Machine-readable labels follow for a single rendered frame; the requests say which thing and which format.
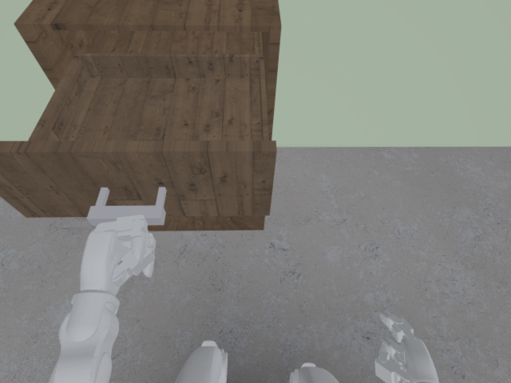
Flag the robot thigh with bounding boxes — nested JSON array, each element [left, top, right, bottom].
[[175, 346, 228, 383], [289, 366, 339, 383]]

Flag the left robot thigh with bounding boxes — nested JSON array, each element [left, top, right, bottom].
[[175, 346, 228, 383]]

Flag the cabinet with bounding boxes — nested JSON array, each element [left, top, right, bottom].
[[14, 0, 281, 231]]

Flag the robot right hand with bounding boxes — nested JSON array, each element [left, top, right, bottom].
[[374, 310, 439, 383]]

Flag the left robot forearm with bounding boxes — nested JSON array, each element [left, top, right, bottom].
[[49, 290, 120, 383]]

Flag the drawer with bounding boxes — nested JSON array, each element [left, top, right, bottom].
[[0, 53, 277, 218]]

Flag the handle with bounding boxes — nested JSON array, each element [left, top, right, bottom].
[[87, 187, 167, 226]]

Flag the right robot thigh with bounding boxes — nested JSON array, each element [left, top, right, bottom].
[[289, 366, 339, 383]]

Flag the robot left hand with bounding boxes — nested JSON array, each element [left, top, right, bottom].
[[80, 215, 156, 297]]

